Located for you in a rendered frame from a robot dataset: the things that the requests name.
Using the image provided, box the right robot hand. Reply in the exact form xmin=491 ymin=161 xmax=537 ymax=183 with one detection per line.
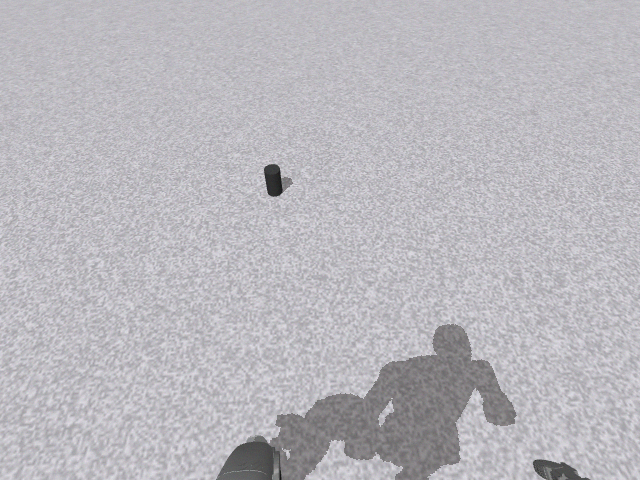
xmin=533 ymin=459 xmax=590 ymax=480

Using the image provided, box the can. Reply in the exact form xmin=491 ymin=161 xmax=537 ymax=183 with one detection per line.
xmin=264 ymin=164 xmax=282 ymax=197

